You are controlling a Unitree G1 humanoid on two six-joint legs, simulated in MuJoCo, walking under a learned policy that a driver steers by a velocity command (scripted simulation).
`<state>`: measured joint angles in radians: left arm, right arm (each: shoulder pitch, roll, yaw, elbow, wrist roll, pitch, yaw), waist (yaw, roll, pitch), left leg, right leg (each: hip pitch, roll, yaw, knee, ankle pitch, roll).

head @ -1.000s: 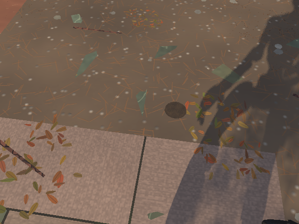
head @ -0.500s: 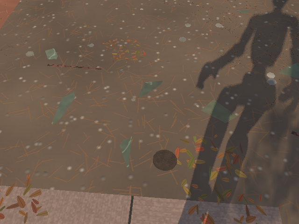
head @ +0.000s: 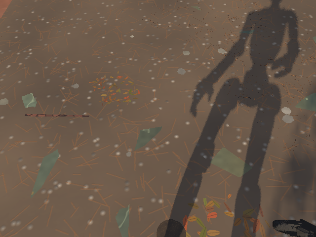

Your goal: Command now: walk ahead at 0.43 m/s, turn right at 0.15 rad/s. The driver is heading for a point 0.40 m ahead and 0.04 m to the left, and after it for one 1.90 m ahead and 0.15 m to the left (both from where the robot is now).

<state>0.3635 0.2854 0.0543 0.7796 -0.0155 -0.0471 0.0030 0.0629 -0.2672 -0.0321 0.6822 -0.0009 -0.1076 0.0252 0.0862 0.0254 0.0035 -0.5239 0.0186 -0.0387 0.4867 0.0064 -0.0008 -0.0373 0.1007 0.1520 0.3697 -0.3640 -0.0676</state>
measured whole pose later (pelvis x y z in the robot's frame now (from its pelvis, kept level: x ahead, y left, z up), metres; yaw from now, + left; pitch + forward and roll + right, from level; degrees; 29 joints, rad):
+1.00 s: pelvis +0.18 +0.00 +0.00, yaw -1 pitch -2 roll +0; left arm 0.19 0.23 0.05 0.93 0.00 0.01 0.03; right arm 0.21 -0.24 -0.03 1.01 0.01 0.01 -0.03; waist -0.01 0.00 0.02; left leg -0.17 0.00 0.00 0.55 -0.36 0.01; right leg -0.25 0.00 0.03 0.58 -0.32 -0.01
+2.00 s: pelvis +0.60 +0.03 +0.01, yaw -1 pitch +0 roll +2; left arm 0.08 0.26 0.06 0.91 0.00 -0.07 0.01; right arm 0.30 -0.23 -0.03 1.03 -0.01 -0.07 0.00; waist -0.06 -0.04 0.03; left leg -0.07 -0.08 0.06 0.25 -0.19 0.07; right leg -0.62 -0.10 0.03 0.66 0.03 0.00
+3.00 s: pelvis +0.74 +0.03 +0.00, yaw -1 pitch -1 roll +0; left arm 0.13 0.22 0.04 1.10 0.00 0.02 0.04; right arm 0.26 -0.20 -0.02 1.09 0.00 -0.01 -0.03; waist 0.00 -0.01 0.03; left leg -0.12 0.00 0.02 0.48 -0.34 0.01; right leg -0.26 -0.02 -0.01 0.49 -0.21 0.01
